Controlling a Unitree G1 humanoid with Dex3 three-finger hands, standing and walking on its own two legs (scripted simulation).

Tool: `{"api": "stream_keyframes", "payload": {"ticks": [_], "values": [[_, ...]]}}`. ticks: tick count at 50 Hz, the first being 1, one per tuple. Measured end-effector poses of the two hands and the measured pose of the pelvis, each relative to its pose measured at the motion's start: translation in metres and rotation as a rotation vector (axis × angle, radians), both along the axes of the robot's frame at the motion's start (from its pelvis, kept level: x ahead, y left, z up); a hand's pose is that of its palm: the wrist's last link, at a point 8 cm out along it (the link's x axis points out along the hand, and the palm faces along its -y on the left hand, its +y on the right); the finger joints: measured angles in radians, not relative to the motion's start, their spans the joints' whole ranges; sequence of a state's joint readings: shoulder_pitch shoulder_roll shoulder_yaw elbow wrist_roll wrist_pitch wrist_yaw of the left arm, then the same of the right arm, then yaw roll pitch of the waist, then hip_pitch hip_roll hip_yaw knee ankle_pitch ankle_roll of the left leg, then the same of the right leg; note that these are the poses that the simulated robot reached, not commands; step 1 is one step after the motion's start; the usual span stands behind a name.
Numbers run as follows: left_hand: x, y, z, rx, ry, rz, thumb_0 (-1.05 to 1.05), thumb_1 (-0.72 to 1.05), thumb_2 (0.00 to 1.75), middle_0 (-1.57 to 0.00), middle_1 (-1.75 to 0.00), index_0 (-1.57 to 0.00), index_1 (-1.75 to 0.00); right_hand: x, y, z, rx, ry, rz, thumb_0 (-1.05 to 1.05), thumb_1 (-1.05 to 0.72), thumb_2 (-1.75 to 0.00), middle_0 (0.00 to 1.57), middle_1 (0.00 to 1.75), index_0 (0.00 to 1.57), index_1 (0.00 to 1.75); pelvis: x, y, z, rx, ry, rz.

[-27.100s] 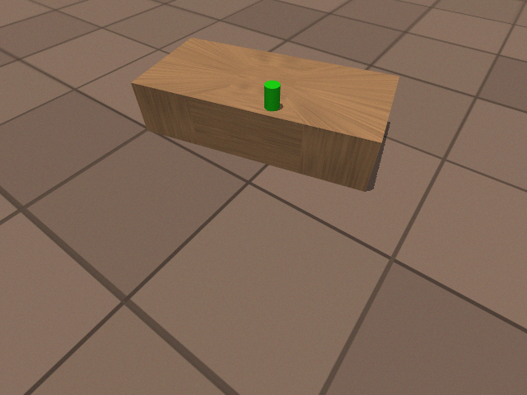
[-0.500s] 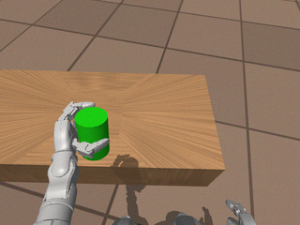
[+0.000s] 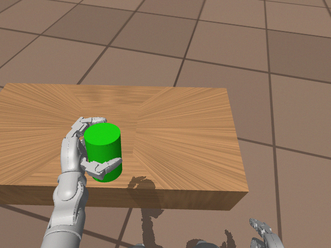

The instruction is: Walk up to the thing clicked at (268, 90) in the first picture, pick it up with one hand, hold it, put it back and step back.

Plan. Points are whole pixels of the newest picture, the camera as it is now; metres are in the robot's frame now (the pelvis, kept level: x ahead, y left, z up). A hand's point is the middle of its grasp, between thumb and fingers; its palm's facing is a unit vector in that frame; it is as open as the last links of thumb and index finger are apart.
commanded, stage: hold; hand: left
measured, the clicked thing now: (104, 153) +0.33 +0.16 +0.03
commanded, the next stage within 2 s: none
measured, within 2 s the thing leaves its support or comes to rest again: neither
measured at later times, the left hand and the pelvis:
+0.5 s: hand (97, 148) +0.33 +0.17 +0.06, palm faces +0.15 -0.99 -0.01, open 11.7 cm; pelvis +0.00 +0.00 +0.00, yaw +0 degrees
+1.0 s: hand (97, 152) +0.32 +0.17 +0.05, palm faces +0.14 -0.99 +0.00, open 11.7 cm; pelvis -0.01 +0.00 +0.00, yaw +0 degrees
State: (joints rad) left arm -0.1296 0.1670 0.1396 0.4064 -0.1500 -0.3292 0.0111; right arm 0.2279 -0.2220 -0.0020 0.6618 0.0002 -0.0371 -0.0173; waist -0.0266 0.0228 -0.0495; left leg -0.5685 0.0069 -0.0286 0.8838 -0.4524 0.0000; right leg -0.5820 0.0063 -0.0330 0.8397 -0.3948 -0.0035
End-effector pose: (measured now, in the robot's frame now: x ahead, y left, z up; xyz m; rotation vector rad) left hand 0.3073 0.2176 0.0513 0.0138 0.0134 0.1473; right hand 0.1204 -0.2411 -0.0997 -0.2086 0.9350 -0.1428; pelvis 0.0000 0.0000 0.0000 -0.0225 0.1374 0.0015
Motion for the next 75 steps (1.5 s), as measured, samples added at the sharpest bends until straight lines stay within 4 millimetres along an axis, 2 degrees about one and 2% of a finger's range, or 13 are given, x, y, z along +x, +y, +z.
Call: {"api": "stream_keyframes", "payload": {"ticks": [17, 24, 50, 75], "values": [[-0.006, -0.001, 0.003, -0.004, 0.003, -0.006, 0.04, -0.52, 1.05, -0.73, -1.08, -0.58, -0.96, 0.005, 0.0, 0.005, -0.002, -0.017, 0.006, 0.01, -0.93, -0.9, 0.2, 0.3, 0.2, 0.3, 0.002, 0.0, 0.004, 0.0, -0.017, 0.002], [-0.003, 0.005, 0.008, -0.005, -0.02, 0.01, 0.04, -0.52, 1.05, -0.73, -1.08, -0.58, -0.96, 0.006, 0.003, 0.006, 0.0, -0.025, 0.007, 0.01, -0.92, -0.9, 0.2, 0.3, 0.2, 0.3, 0.0, 0.001, 0.004, 0.001, -0.02, 0.001], [-0.013, 0.005, 0.002, -0.01, -0.006, -0.003, 0.04, -0.53, 1.05, -0.73, -1.09, -0.58, -0.96, -0.003, 0.007, 0.004, 0.009, -0.013, 0.013, 0.01, -0.93, -0.9, 0.2, 0.3, 0.2, 0.3, -0.006, 0.004, 0.003, -0.001, -0.023, 0.002], [-0.008, 0.004, 0.004, -0.007, -0.005, -0.001, 0.04, -0.53, 1.05, -0.73, -1.09, -0.58, -0.97, 0.008, 0.004, 0.005, 0.005, -0.021, 0.015, 0.01, -0.93, -0.9, 0.2, 0.3, 0.2, 0.3, 0.003, 0.002, 0.004, -0.001, -0.018, 0.006]]}}
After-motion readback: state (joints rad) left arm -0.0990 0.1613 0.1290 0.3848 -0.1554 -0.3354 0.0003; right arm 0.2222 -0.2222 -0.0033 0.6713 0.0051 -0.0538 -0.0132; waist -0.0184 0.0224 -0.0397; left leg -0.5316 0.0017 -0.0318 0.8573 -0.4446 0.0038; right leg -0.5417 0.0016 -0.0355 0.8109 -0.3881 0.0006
